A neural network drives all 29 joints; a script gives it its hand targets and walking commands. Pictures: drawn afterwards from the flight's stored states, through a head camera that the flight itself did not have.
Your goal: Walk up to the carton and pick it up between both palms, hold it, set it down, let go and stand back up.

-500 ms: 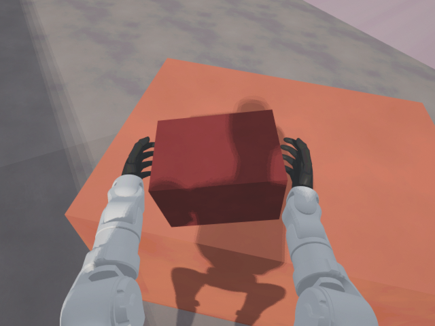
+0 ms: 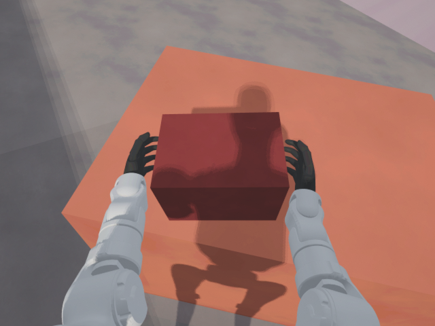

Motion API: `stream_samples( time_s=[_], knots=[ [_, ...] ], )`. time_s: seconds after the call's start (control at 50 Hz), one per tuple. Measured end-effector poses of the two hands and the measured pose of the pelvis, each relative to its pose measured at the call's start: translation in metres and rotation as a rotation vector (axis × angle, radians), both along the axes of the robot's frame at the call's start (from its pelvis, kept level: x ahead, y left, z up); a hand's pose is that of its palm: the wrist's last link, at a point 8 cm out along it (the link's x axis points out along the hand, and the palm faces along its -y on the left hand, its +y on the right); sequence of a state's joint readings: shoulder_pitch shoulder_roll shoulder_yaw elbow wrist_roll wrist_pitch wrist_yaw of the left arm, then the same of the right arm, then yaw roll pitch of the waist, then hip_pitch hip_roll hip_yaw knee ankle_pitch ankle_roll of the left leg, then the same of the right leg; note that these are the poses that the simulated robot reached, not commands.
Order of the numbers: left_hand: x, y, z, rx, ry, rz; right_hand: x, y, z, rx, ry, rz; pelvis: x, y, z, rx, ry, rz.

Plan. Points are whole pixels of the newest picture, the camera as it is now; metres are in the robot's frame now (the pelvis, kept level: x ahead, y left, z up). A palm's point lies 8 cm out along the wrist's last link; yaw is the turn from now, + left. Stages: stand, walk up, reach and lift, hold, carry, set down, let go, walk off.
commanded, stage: set down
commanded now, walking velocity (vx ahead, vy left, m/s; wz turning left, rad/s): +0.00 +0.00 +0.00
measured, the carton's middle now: (221, 169) +0.42 +0.03 +0.02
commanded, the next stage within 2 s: none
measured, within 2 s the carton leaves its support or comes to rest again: rests again in 0.98 s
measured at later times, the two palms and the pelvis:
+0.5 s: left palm (135, 174) +0.37 +0.19 +0.04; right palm (299, 190) +0.37 -0.13 +0.04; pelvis -0.01 +0.00 +0.00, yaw +1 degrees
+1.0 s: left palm (141, 175) +0.38 +0.19 +0.02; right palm (298, 194) +0.37 -0.13 +0.02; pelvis +0.00 +0.00 +0.00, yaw +0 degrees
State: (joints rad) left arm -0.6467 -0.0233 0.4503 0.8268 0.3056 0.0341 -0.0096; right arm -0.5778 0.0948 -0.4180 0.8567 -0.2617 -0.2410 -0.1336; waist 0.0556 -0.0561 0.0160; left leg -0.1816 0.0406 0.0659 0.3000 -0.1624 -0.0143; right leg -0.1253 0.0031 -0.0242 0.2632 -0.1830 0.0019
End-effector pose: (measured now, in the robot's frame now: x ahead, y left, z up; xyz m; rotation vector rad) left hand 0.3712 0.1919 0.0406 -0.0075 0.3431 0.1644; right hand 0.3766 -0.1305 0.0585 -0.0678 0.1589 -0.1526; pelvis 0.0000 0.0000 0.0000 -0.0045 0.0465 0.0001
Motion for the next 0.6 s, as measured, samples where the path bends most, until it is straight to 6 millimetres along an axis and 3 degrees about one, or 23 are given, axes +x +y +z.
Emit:
stream_samples(
  time_s=[0.2, 0.6],
  knots=[
    [-0.003, 0.012, -0.003, 0.019, -0.02, 0.02, 0.004, 0.014, -0.005, 0.027, -0.002, -0.002, -0.002, 0.001, 0.0, -0.004, 0.039, 0.019],
    [0.0, 0.001, -0.007, -0.002, -0.043, 0.007, -0.007, 0.002, -0.02, 0.011, 0.031, -0.025, -0.007, 0.001, 0.0, -0.005, 0.051, 0.006]
  ],
)
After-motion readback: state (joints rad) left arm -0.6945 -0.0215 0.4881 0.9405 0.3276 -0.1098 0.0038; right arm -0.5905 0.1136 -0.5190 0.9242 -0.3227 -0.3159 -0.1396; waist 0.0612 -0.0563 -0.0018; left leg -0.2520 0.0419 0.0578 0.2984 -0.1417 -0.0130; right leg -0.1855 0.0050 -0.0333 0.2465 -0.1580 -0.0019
